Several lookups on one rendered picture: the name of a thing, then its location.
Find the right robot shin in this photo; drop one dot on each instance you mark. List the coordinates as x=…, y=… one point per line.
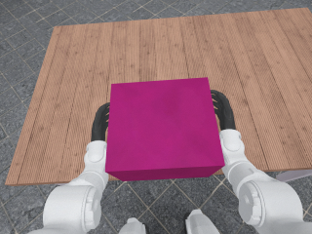
x=196, y=212

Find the left robot upper arm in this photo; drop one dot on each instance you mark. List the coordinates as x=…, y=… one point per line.
x=71, y=209

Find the table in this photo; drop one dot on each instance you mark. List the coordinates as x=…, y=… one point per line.
x=261, y=61

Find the robot right forearm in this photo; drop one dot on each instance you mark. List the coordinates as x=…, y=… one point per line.
x=238, y=169

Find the right robot thigh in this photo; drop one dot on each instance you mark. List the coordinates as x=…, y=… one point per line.
x=200, y=224

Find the right robot upper arm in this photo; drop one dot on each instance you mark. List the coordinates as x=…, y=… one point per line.
x=272, y=207

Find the right robot hand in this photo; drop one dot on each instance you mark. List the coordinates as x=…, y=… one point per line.
x=224, y=111

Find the robot left forearm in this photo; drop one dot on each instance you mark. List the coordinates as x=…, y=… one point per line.
x=94, y=173

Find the carton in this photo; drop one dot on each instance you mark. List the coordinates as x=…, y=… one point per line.
x=163, y=129

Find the left robot hand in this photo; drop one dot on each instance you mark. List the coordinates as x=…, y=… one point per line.
x=100, y=125

